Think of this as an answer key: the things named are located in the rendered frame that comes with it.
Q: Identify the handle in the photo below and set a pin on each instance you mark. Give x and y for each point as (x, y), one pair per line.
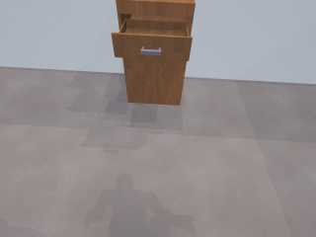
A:
(150, 51)

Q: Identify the drawer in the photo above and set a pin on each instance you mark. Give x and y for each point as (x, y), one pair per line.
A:
(172, 37)

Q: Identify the cabinet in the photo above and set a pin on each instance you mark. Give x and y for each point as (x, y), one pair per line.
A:
(155, 81)

